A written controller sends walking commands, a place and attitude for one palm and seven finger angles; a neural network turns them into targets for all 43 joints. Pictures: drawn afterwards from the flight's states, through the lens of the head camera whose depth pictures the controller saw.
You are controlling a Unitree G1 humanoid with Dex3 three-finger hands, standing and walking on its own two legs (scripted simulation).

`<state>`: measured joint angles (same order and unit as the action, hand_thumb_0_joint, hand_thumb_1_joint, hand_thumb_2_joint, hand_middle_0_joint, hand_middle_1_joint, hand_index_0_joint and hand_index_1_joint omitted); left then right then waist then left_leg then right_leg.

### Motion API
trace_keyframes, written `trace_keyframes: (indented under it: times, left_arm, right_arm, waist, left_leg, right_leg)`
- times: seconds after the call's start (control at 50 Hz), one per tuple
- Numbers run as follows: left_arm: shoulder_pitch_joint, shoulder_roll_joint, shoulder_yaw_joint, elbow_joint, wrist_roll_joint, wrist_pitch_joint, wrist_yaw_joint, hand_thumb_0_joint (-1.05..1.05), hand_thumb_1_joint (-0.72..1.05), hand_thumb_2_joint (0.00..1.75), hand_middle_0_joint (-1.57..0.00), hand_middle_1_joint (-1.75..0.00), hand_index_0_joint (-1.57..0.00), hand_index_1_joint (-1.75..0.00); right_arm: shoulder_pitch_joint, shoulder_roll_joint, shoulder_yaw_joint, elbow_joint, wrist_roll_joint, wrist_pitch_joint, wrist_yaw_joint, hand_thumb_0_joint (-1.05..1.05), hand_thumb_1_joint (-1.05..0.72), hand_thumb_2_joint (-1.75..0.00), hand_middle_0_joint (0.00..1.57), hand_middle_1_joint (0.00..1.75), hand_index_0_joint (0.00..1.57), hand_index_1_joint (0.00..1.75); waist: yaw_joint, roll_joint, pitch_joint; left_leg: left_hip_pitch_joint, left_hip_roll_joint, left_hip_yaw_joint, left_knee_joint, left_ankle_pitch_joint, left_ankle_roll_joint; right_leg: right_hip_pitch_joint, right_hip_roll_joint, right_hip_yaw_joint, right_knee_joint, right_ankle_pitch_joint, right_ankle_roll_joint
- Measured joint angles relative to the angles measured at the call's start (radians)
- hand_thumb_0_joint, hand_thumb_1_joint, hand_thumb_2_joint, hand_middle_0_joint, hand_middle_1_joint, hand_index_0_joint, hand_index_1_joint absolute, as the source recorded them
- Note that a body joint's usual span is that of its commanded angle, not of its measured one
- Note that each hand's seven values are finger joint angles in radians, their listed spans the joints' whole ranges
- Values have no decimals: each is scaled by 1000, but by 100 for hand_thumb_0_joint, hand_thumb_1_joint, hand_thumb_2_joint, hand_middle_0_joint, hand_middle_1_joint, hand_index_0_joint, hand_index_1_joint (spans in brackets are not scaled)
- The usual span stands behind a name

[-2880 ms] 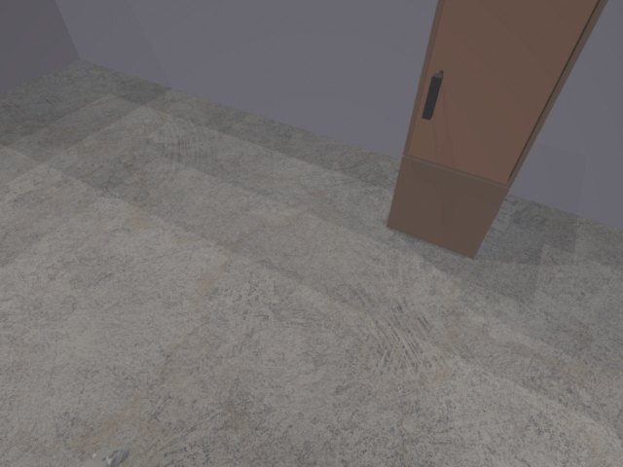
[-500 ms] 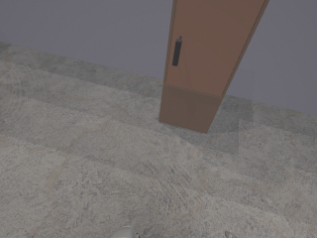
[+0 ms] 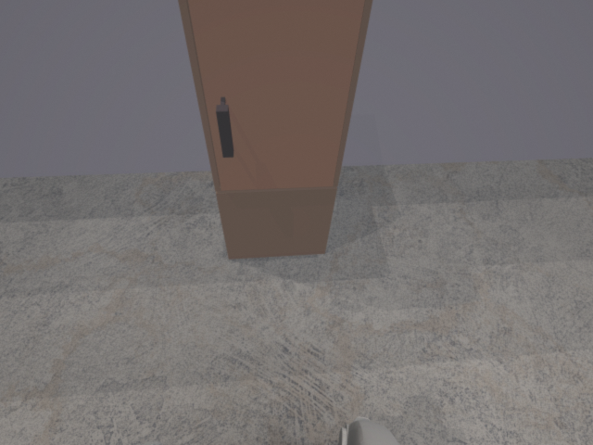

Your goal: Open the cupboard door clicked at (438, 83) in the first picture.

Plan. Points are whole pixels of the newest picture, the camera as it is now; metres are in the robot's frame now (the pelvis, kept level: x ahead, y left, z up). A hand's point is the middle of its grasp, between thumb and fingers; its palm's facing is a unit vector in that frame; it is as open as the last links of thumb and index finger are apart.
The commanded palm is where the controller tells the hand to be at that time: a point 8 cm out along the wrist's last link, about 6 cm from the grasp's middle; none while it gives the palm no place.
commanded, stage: take the last steps up to it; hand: left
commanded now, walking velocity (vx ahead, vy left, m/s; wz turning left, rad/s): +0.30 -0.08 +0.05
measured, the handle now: (225, 127) +0.82 +0.20 -0.09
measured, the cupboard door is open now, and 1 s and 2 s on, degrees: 0 0 0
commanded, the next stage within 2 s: come to a stop and stand still in 0.76 s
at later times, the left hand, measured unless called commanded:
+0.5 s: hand out of the picture +0.13 +0.18 -0.19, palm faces +0.09 -0.98 -0.17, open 7.3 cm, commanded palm none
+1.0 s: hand (234, 301) +0.38 +0.13 -0.17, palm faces +0.04 -0.97 -0.23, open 7.3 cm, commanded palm none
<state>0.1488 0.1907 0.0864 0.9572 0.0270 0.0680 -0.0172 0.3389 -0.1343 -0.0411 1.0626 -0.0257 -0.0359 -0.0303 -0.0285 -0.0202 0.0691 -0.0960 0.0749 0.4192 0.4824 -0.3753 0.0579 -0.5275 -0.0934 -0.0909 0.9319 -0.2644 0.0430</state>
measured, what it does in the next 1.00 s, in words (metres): walks ahead: right foot, then left foot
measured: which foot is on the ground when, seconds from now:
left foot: down 0.00-0.14, up 0.16-0.46, down 0.48-0.94, up 0.96-1.00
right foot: up 0.00-0.10, down 0.12-0.50, up 0.52-0.90, down 0.92-1.00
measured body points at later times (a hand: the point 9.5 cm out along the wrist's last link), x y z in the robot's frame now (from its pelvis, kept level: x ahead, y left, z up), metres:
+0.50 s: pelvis +0.15 +0.00 -0.01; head +0.15 +0.02 +0.44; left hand +0.13 +0.24 -0.18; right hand +0.20 -0.25 -0.15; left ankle +0.19 +0.11 -0.74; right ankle +0.06 -0.12 -0.73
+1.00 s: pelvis +0.31 -0.05 -0.01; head +0.34 -0.08 +0.44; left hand +0.38 +0.18 -0.15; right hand +0.24 -0.25 -0.18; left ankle +0.20 +0.10 -0.71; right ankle +0.39 -0.14 -0.73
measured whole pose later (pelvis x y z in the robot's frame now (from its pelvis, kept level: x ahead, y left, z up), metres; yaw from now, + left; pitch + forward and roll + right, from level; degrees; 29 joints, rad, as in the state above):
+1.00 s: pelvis +0.31 -0.05 -0.01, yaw +3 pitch -1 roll +1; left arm 0.16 0.13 0.03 1.05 0.02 -0.05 0.01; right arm 0.38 -0.12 -0.05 1.15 0.00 0.00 -0.03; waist -0.05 0.06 0.07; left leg -0.16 0.09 0.07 0.77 -0.56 -0.04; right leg -0.38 -0.07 -0.16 0.63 -0.22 -0.05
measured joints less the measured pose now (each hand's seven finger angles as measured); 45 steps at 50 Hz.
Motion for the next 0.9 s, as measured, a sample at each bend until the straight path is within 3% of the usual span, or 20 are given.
trace_keyframes:
  times: [0.08, 0.12, 0.16, 0.2, 0.26, 0.36, 0.48, 0.52, 0.56, 0.6, 0.64, 0.76, 0.9]
  left_arm:
    - [-22, -24, -22, -1, 3, -21, -1, 0, 91, 90, -19, -30, -20, -30]
    - [-24, -33, -33, -4, 5, -48, -2, 0, 91, 90, -20, -30, -20, -30]
    - [-24, -45, -43, 2, 1, -85, 7, 0, 91, 90, -20, -30, -20, -30]
    - [-7, -57, -49, 14, -7, -104, 19, 0, 91, 90, -20, -30, -20, -30]
    - [34, -51, -29, 26, -17, -121, 45, -2, 93, 90, -20, -30, -21, -30]
    - [93, -16, -33, 78, -2, -120, 41, -3, 94, 90, -20, -30, -21, -30]
    - [173, -5, -35, 128, -5, -109, 24, -1, 92, 90, -20, -30, -20, -30]
    - [197, 4, -32, 148, -12, -94, 19, -1, 92, 90, -20, -30, -20, -30]
    - [207, 4, -33, 164, -8, -72, 15, 0, 91, 90, -20, -30, -20, -30]
    - [196, 4, -31, 170, -5, -65, 9, 0, 91, 90, -20, -30, -20, -30]
    - [173, 3, -30, 162, -3, -68, 4, 0, 91, 90, -20, -30, -20, -30]
    - [104, -11, -32, 117, -7, -73, 5, 0, 91, 90, -20, -30, -20, -30]
    - [45, -17, -31, 97, -9, -81, 7, 0, 92, 90, -20, -30, -20, -30]
  right_arm:
    - [24, 4, 2, 13, -5, 0, 9, 1, -91, -90, 20, 30, 20, 30]
    - [49, 6, 4, 26, 1, 2, 16, 1, -91, -90, 20, 30, 20, 30]
    - [52, 3, 6, 43, 11, 22, 22, 1, -91, -90, 20, 30, 20, 30]
    - [44, 1, 3, 55, 12, 43, 25, 1, -91, -90, 20, 30, 20, 30]
    - [18, -3, -7, 45, 4, 54, 30, 1, -91, -90, 20, 30, 20, 30]
    - [-51, -17, -21, -10, -3, 42, 29, 2, -93, -90, 20, 30, 20, 30]
    - [-85, -50, -24, -42, -2, 9, 44, 2, -94, -90, 19, 30, 20, 30]
    - [-93, -43, -22, -42, -9, -9, 41, 1, -93, -90, 19, 30, 20, 30]
    - [-85, -36, -15, -47, -11, -21, 35, 1, -93, -90, 19, 30, 20, 30]
    - [-64, -24, -8, -42, -9, -28, 23, 1, -92, -90, 19, 30, 20, 30]
    - [-40, -10, 1, -24, -5, -32, 14, 1, -92, -90, 20, 30, 20, 30]
    - [29, 34, 13, 38, 3, -23, 10, 1, -91, -90, 20, 30, 20, 30]
    - [75, 50, 1, 78, -2, 1, 15, 1, -91, -90, 20, 30, 20, 30]
  waist:
    - [-29, 25, 12]
    - [-32, 39, 5]
    - [-25, 57, 6]
    - [-14, 60, -6]
    - [3, 54, -43]
    - [3, 37, -71]
    - [33, 13, -69]
    - [37, -22, -66]
    - [32, -25, -67]
    - [22, -23, -65]
    - [21, -21, -56]
    - [20, -6, -36]
    - [-15, 20, -14]
  left_leg:
    - [2, 31, 24, 60, -59, -28]
    - [-20, 64, 18, 147, -105, -47]
    - [-111, 89, -89, 373, -135, -66]
    - [-211, 68, -215, 594, -152, -71]
    - [-318, 59, -303, 694, -85, -79]
    - [-370, 68, -321, 470, -3, -92]
    - [-272, 41, -276, 146, 90, -77]
    - [-258, 18, -253, 171, 91, -48]
    - [-230, 14, -242, 171, 56, -31]
    - [-182, 5, -243, 111, 64, -34]
    - [-128, -7, -246, 34, 88, -35]
    - [-1, -22, -252, -119, 117, -52]
    - [64, -1, -254, -60, 13, -110]
  right_leg:
    - [104, 23, -32, -186, -75, -33]
    - [175, 47, -52, -303, -7, -68]
    - [183, 65, -65, -275, -23, -92]
    - [219, 71, -73, -284, -67, -94]
    - [285, 80, -78, -364, -60, -80]
    - [364, 70, -86, -457, -52, -69]
    - [422, 43, -100, -411, -141, -23]
    - [376, 12, -66, -254, -210, -30]
    - [279, 24, -21, -8, -245, -45]
    - [186, 26, -3, 163, -187, -49]
    - [114, 15, 6, 214, -115, -41]
    - [12, -21, 21, 47, -5, -11]
    - [92, -3, -19, -299, 51, -25]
